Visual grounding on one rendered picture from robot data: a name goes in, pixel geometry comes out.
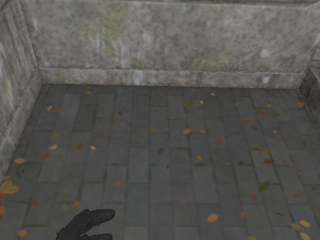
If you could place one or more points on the left robot hand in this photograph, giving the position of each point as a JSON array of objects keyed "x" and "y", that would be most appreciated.
[{"x": 83, "y": 222}]

